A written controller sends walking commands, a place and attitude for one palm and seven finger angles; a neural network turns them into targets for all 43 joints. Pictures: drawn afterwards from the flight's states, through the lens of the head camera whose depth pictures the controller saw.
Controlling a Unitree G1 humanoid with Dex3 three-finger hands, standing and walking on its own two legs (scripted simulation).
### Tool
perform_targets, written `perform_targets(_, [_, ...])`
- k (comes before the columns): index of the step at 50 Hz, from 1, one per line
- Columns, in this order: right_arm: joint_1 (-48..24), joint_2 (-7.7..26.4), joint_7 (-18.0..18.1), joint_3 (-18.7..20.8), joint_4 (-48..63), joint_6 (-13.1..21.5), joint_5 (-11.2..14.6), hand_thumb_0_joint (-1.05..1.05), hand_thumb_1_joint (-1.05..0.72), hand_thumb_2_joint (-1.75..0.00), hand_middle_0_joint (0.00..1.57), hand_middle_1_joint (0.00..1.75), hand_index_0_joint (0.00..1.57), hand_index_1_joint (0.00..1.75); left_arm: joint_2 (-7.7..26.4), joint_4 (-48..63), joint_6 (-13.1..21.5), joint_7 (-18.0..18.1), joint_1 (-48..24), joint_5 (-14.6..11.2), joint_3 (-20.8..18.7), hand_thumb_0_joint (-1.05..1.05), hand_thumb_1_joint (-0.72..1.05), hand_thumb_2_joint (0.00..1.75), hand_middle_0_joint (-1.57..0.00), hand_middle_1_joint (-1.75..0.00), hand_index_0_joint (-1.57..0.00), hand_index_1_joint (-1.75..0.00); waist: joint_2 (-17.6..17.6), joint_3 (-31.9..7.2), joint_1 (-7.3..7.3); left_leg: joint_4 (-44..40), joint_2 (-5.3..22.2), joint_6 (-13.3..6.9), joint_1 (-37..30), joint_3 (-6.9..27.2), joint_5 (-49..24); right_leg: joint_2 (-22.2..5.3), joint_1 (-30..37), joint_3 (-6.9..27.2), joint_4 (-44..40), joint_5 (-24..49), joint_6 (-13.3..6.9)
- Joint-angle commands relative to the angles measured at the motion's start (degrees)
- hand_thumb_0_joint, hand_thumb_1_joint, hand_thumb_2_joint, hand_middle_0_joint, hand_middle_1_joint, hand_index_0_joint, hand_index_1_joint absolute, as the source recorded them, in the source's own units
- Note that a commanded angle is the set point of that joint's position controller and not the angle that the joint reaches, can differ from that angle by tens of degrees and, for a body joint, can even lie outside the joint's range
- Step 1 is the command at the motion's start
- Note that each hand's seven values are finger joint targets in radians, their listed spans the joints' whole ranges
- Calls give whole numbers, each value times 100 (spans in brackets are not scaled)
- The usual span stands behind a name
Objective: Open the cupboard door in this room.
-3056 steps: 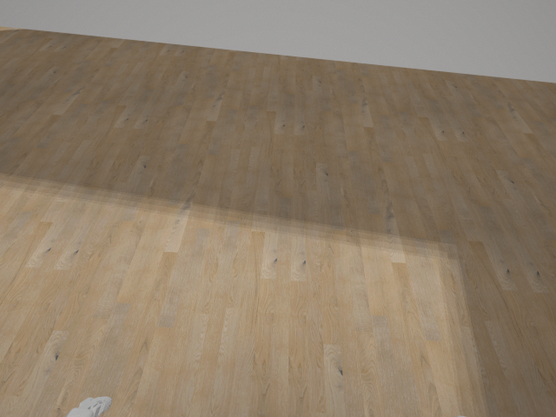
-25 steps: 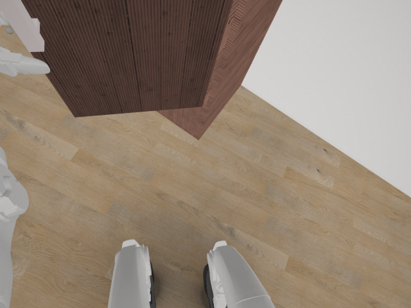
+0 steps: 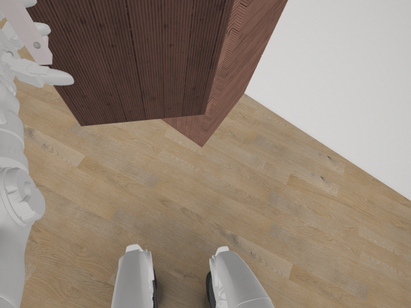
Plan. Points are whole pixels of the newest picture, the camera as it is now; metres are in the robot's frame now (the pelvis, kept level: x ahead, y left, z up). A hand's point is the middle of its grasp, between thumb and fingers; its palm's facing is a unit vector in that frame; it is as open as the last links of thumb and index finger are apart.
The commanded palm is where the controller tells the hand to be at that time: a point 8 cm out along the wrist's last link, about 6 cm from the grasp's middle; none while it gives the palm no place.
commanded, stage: slide the fingers in behind the handle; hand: left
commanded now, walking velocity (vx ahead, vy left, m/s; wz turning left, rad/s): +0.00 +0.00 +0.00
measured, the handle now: (25, 17) +0.61 +0.26 +0.09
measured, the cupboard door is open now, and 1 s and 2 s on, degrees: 45 45 77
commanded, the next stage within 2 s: close the thumb around the handle in 0.26 s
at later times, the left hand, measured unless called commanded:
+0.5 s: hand (36, 44) +0.56 +0.24 +0.08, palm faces +0.09 -1.00 -0.02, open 13.5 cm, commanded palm +0.55 +0.26 +0.08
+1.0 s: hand (40, 43) +0.56 +0.23 +0.08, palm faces +0.10 -1.00 -0.02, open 5.8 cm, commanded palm +0.55 +0.26 +0.08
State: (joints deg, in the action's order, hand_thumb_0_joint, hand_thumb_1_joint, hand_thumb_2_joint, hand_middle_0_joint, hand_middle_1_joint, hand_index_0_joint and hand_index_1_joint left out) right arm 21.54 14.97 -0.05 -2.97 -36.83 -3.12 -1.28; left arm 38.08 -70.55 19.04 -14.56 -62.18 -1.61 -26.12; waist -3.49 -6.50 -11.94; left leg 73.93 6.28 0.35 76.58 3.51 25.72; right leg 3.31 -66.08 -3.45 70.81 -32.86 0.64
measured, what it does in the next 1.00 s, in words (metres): stands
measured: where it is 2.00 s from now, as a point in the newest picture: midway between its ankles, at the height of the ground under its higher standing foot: (184, 307)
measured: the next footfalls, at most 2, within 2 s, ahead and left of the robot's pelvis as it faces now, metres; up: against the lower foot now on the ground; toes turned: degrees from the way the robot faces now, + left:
none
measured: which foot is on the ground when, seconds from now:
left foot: down 0.00-1.00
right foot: down 0.00-1.00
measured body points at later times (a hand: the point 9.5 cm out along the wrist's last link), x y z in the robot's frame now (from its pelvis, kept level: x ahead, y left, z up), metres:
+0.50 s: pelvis +0.00 +0.00 +0.00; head +0.18 +0.04 +0.41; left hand +0.55 +0.29 +0.09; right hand -0.02 -0.26 -0.10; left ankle +0.07 +0.12 -0.61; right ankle +0.00 -0.14 -0.61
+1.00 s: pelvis +0.00 +0.01 +0.00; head +0.18 +0.04 +0.41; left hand +0.55 +0.28 +0.09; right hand -0.01 -0.26 -0.10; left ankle +0.07 +0.12 -0.61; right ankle +0.00 -0.14 -0.61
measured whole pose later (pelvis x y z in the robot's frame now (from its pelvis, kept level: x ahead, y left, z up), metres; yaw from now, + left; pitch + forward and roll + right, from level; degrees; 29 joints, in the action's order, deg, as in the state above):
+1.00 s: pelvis +0.00 +0.01 +0.00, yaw +0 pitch +29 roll -7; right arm 21.7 14.7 -0.2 -3.2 -36.9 -3.4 -1.7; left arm 38.1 -70.9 19.2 -12.9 -62.8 -0.8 -26.7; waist -3.7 -6.2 -12.6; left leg 73.9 6.1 -0.1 77.0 3.1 26.0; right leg 3.2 -66.6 -2.9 70.5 -32.8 1.1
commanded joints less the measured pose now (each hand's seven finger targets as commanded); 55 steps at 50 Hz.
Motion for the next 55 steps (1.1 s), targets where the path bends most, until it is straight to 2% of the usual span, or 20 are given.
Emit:
perform_targets(1, [1207,1157,91,387,85,25,-41,0,-90,-90,20,30,20,30,1573,1222,452,11,-2537,-121,-230,0,-50,30,-30,-120,-30,-120,-1032,-3261,-133,-511,-190,-255,-3695,154,-1912,134,231,24,-999,1737,-175])
perform_targets(4, [1200,1132,67,390,131,28,-39,0,-90,-90,20,30,20,30,1418,1333,487,4,-2399,-109,-140,0,-50,30,-30,-120,-30,-120,-1104,-3322,-73,-549,-206,-242,-3780,160,-1967,143,264,13,-971,1765,-196])
perform_targets(7, [1161,1155,94,365,109,9,-11,0,-90,-90,20,30,20,30,1557,1120,415,21,-2566,-90,-144,0,-50,30,-30,-120,-30,-120,-938,-3017,-167,-539,-200,-270,-3445,118,-1627,141,257,44,-1048,1579,-151])
perform_targets(9, [1196,1165,104,364,109,22,-30,0,-90,-90,20,30,20,30,1613,1201,442,40,-2634,-72,-193,0,-50,30,-30,-120,-30,-120,-1001,-3156,-149,-546,-199,-261,-3575,172,-1717,136,217,27,-987,1594,-182])
perform_targets(10, [1166,1147,101,374,109,33,-19,0,-90,-90,20,30,20,30,1422,1153,425,19,-2608,-74,-46,0,-50,30,-30,-120,-30,-120,-1120,-3178,-185,-530,-195,-254,-3642,151,-1724,131,112,27,-1000,1588,-171])
perform_targets(12, [1206,1181,120,375,83,27,-38,0,-90,-90,20,30,20,30,1681,1201,435,33,-2679,-75,-235,0,-50,30,-30,-120,-30,-120,-1067,-3210,-179,-521,-172,-253,-3669,184,-1817,132,127,13,-980,1633,-172])
perform_targets(14, [1201,1165,102,369,83,43,-43,0,-90,-90,20,30,20,30,1576,1234,471,7,-2679,-93,-167,0,-50,30,-30,-120,-30,-120,-1141,-3249,-173,-528,-182,-244,-3749,206,-1839,136,90,2,-957,1616,-194])
perform_targets(17, [1211,1182,112,352,78,25,-38,0,-90,-90,20,30,20,30,1589,1092,391,11,-2721,-76,-135,0,-50,30,-30,-120,-30,-120,-988,-3111,-225,-521,-175,-259,-3584,194,-1734,132,82,-1,-983,1564,-163])
perform_targets(18, [1215,1182,112,363,105,25,-38,0,-90,-90,20,30,20,30,1666,1145,386,11,-2627,-59,-205,0,-50,30,-30,-120,-30,-120,-1116,-3257,-148,-516,-179,-249,-3646,188,-1828,137,138,1,-958,1625,-179])
perform_targets(22, [1239,1184,108,360,77,14,-50,0,-90,-90,20,30,20,30,1692,1204,388,6,-2733,-51,-210,0,-28,40,-32,-122,-32,-122,-1124,-3276,-192,-500,-159,-241,-3716,226,-1917,137,77,-20,-930,1669,-175])
perform_targets(25, [1245,1169,83,380,82,16,-55,0,-90,-90,20,30,20,30,1607,1276,413,5,-2548,-63,-237,0,-11,47,-33,-124,-33,-124,-1261,-3456,-101,-527,-160,-209,-3968,255,-2109,146,43,-52,-912,1731,-204])
perform_targets(28, [1236,1179,103,367,52,6,-42,0,-90,-90,20,30,20,30,1501,1145,331,18,-2771,-70,-83,0,6,54,-34,-126,-34,-126,-1049,-3111,-255,-537,-161,-245,-3683,231,-1709,141,-36,-32,-997,1516,-165])
perform_targets(31, [1264,1191,107,380,33,23,-71,0,-90,-90,20,30,20,30,1613,1273,384,64,-2818,-43,-187,0,23,61,-35,-128,-35,-128,-1309,-3312,-198,-571,-148,-206,-3986,300,-1879,128,-161,-63,-943,1530,-202])
perform_targets(34, [1286,1158,76,385,31,33,-87,0,-90,-90,20,30,20,30,1351,1285,418,79,-2737,-51,-60,0,40,68,-36,-130,-36,-130,-1266,-3334,-205,-567,-164,-205,-4080,329,-2032,139,-175,-85,-919,1614,-214])
perform_targets(37, [1288,1190,86,378,31,-2,-80,0,-90,-90,20,30,20,30,1574,1183,353,91,-2682,-35,-191,0,56,76,-38,-131,-38,-131,-1198,-3252,-179,-575,-157,-205,-3952,292,-2012,130,-56,-75,-962,1637,-199])
perform_targets(43, [1268,1170,76,383,73,-9,-85,0,-90,-90,20,30,20,30,1457,1293,384,159,-2698,-47,-135,0,90,90,-40,-135,-40,-135,-1137,-3248,-201,-580,-176,-223,-3900,247,-1970,137,27,-44,-1005,1673,-184])
perform_targets(46, [1254,1155,62,381,71,-6,-87,0,-90,-90,20,30,20,30,1469,1286,446,151,-2586,-6,-144,0,90,90,-40,-135,-40,-135,-1223,-3335,-135,-569,-174,-194,-3989,262,-2064,133,10,-59,-953,1695,-201])
perform_targets(49, [1262,1170,80,363,41,-1,-81,0,-90,-90,20,30,20,30,1484,1177,435,135,-2715,-46,-133,0,90,90,-40,-135,-40,-135,-1046,-3150,-249,-554,-175,-240,-3774,238,-1921,144,45,-31,-988,1668,-180])
perform_targets(53, [1225,1175,106,338,81,-6,-53,0,-90,-90,20,30,20,30,1829,1060,393,70,-2600,-21,-299,0,90,90,-40,-135,-40,-135,-939,-3161,-177,-485,-190,-269,-3430,131,-1861,147,344,30,-993,1769,-155])
perform_targets(55, [1213,1171,108,338,104,-12,-49,0,-90,-90,20,30,20,30,1794,1088,411,41,-2502,-11,-279,0,90,90,-40,-135,-40,-135,-1129,-3287,-123,-475,-187,-243,-3574,152,-1976,139,246,15,-931,1790,-177])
